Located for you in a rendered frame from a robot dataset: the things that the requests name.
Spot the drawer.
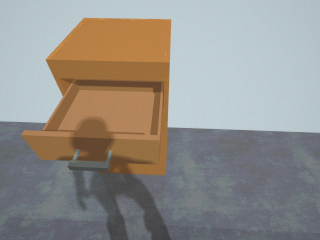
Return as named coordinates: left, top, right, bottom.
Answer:
left=21, top=78, right=164, bottom=165

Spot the handle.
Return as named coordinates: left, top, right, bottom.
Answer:
left=67, top=149, right=113, bottom=172

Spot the cabinet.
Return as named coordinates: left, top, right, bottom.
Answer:
left=45, top=18, right=172, bottom=176

